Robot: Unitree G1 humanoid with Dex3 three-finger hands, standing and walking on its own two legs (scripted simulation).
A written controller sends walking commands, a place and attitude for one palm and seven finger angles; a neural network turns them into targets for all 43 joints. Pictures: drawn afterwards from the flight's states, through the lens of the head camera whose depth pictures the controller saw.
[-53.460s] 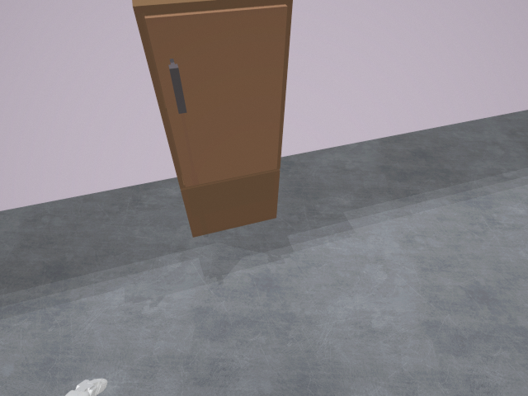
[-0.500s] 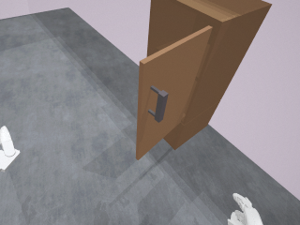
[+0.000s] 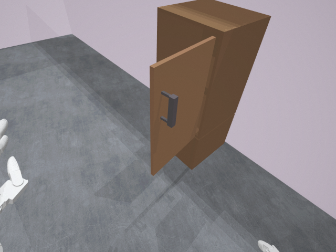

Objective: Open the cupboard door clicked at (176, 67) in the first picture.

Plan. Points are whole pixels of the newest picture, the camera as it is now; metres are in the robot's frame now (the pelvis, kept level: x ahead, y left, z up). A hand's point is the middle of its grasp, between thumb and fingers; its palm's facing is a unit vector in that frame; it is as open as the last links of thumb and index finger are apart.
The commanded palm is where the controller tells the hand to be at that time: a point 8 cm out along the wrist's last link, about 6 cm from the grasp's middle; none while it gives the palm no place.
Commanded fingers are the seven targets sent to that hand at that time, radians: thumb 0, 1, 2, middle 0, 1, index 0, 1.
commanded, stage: stop stepping back and stand still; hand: left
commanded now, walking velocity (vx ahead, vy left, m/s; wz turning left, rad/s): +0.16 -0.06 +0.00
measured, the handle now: (167, 109) +0.59 +0.04 +0.01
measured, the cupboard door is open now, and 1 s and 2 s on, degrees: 97 97 97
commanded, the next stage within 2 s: let the arm hang, fingers relaxed in 0.22 s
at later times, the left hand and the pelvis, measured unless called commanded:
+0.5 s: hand out of the picture +0.15 +0.21 -0.08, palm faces +0.13 -0.93 -0.35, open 7.4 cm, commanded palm none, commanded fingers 0.00 0.90 0.90 -0.20 -0.30 -0.20 -0.30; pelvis -0.01 -0.01 -0.02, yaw +3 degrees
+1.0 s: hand out of the picture -0.05 +0.20 -0.17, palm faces +0.07 -0.97 -0.25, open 7.3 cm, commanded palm none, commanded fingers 0.00 0.90 0.90 -0.20 -0.30 -0.20 -0.30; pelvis -0.03 +0.00 +0.00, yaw +1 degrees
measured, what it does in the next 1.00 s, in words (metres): stands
